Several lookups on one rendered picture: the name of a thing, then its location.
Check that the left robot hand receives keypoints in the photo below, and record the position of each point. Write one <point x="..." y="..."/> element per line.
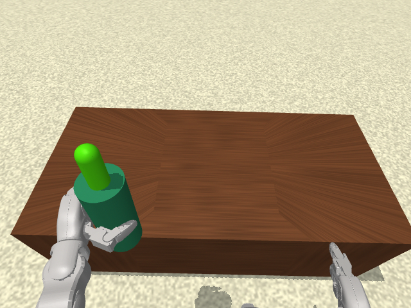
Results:
<point x="74" y="223"/>

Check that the right robot hand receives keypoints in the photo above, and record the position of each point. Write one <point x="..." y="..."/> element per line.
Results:
<point x="347" y="288"/>

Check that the bottle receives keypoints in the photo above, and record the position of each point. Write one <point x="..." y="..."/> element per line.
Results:
<point x="103" y="191"/>

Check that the left robot arm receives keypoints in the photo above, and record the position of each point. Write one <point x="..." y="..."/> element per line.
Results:
<point x="66" y="275"/>

